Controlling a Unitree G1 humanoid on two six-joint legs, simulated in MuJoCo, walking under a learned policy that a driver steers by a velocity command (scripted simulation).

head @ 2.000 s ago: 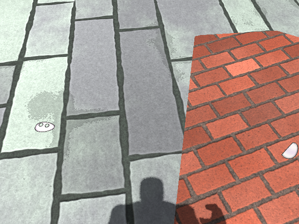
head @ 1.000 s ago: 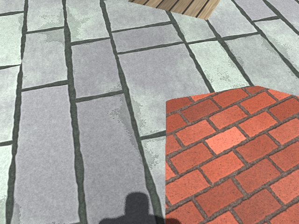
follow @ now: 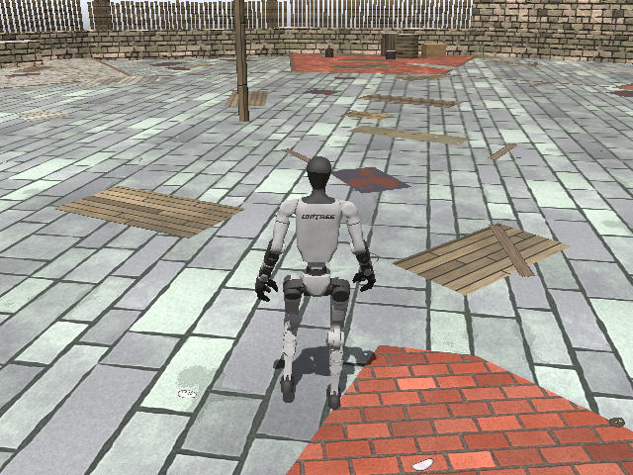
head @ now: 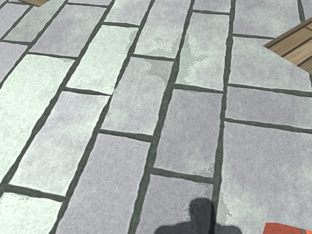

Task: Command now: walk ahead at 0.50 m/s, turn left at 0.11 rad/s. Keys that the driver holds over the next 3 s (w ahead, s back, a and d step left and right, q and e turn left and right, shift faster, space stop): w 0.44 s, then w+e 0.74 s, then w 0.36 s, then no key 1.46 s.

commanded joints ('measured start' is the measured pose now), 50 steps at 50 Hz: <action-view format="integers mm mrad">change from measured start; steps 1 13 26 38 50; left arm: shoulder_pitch -30 59 -76 -347 -102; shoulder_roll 168 225 99 86 160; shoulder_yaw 38 49 13 6 52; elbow -52 35 -43 -178 -175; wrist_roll -9 -28 -14 -19 -4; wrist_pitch -12 38 37 28 32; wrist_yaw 9 27 18 -40 5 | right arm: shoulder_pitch -56 -165 11 112 10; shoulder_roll -33 -84 -110 -162 -114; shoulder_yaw -4 -22 -32 -45 -22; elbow -83 -119 16 122 -2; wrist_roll -6 5 -17 2 -20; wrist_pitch -16 -41 -59 -14 -62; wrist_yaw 2 38 19 -8 -2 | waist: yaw -9 -43 -33 -112 -61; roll -118 -132 14 4 -97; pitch -4 -23 -3 60 -65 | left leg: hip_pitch -112 176 404 682 -50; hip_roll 46 -56 171 212 51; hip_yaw -8 70 -104 138 -28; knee -155 -551 -895 -789 72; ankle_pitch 119 224 318 586 -31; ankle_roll -19 61 235 131 -43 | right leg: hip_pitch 83 219 -479 -494 32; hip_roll -267 -284 -201 -110 -228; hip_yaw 230 113 93 -6 371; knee -195 11 639 239 -109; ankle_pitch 188 541 24 120 267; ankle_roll -180 -90 70 -11 -257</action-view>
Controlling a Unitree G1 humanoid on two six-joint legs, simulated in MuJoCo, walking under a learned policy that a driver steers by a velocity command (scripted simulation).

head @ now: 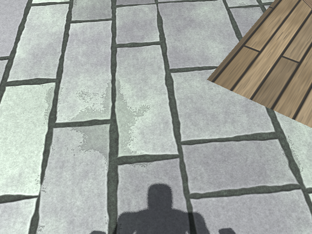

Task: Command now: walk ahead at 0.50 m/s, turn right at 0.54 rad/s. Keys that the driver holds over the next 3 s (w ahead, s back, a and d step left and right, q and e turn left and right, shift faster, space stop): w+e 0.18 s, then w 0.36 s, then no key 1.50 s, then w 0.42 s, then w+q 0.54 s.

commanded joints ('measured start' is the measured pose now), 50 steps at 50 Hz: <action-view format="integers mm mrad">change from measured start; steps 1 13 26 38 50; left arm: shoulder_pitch -18 120 -9 -78 -203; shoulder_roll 132 148 53 84 65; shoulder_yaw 35 45 4 19 -3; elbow -82 -17 -84 -80 -19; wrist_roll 1 -11 2 24 34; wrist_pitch -17 5 -18 -36 17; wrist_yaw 16 48 29 5 22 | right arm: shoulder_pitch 30 -191 71 98 146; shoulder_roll -100 -109 -105 -147 -43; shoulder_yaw -32 -31 -34 -35 -6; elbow -71 -137 -21 59 100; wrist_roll -12 8 8 22 -7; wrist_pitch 3 -21 -4 50 135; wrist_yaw -5 25 17 -10 -39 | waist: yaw -34 33 -31 14 -61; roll -69 -134 85 64 -149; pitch -90 -48 -42 -118 -159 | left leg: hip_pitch -119 45 377 399 275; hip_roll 37 -45 150 82 -11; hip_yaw -13 -24 -220 -33 30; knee -97 -647 -969 -692 -432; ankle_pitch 64 352 322 732 48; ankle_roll -37 -4 239 115 -53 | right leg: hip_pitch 118 188 -355 58 -48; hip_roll -254 -260 -194 -86 -278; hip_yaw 297 354 43 -17 148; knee -224 -86 529 -21 -187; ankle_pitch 267 69 -120 271 44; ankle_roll -217 -98 85 27 -116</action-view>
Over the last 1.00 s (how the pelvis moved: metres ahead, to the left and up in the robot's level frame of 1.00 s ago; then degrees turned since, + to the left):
0.55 -0.02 -0.01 -15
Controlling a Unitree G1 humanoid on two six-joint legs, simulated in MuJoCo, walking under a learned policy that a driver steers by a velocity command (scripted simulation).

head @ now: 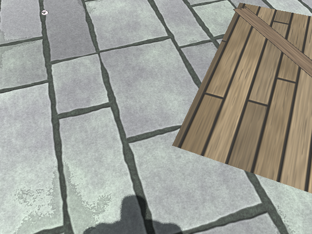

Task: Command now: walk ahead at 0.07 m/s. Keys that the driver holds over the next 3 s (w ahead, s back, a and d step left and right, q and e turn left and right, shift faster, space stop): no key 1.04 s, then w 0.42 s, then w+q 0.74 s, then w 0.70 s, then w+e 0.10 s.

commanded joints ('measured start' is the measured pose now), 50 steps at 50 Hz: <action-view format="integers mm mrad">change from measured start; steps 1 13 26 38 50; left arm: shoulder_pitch -80 32 32 17 38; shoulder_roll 132 107 122 120 104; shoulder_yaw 33 29 33 31 23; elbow -48 85 210 286 335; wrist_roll -6 -15 -27 -28 -27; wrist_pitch -8 6 28 35 34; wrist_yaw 12 33 50 57 59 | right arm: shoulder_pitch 139 30 28 41 85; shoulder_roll -50 -73 -56 -42 -24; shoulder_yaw -15 -13 -6 0 8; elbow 10 37 109 161 196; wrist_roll -7 -3 2 0 0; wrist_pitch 7 -48 -33 -28 -29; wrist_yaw -5 0 0 -5 -10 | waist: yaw -46 5 4 8 10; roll -155 23 -29 -20 -26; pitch -150 -53 -57 -28 -4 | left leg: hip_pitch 224 115 175 172 152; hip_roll -7 15 -11 -23 -31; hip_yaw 27 -19 12 25 32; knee -156 -387 -383 -413 -428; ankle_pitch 194 234 392 322 245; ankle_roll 16 70 79 76 75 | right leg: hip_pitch -19 163 224 219 197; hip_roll -211 -66 -73 -71 -66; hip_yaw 182 60 55 50 46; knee -189 -15 -2 -24 -40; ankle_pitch -97 6 142 80 12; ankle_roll -147 9 18 24 28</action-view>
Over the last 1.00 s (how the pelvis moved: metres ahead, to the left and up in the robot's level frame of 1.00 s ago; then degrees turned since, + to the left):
0.46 -0.02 0.00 -11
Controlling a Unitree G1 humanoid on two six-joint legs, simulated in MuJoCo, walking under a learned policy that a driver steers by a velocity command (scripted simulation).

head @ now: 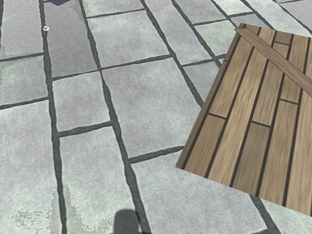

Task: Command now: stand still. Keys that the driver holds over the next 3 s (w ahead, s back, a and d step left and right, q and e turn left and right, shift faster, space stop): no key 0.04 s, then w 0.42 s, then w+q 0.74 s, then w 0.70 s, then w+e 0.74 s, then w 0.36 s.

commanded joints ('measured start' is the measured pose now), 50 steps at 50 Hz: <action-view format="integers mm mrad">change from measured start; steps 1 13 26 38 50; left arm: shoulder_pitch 10 110 318 279 -11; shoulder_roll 102 34 105 196 129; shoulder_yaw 13 9 -3 27 40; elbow -19 -21 -22 -98 -320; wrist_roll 0 -35 11 14 21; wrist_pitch -7 -98 -114 -83 -135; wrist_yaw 3 -38 -23 -2 -5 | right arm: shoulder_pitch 51 40 -192 43 -11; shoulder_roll -97 -169 -49 -228 -201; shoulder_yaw -14 -56 -40 -115 -84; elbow -15 -60 -197 -213 -267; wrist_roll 0 42 36 42 16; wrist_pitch -7 -46 -85 -64 -91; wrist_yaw -4 7 58 96 42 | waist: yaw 1 61 49 -187 0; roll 4 156 -62 -92 42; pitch -1 139 85 -174 -6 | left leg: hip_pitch -95 -243 -649 158 -188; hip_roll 20 242 101 -50 95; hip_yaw -14 -309 5 21 -269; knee -102 -235 429 115 -308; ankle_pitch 107 -417 193 194 265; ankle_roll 12 172 33 218 282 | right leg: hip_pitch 56 -25 232 119 -368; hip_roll -18 0 -200 -201 -98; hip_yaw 13 -75 78 -176 37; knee -64 81 -360 346 393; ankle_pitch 128 -203 261 885 145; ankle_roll -28 -112 -181 -59 29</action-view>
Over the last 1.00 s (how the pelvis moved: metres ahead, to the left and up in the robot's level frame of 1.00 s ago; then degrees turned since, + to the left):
0.06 0.03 0.01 -1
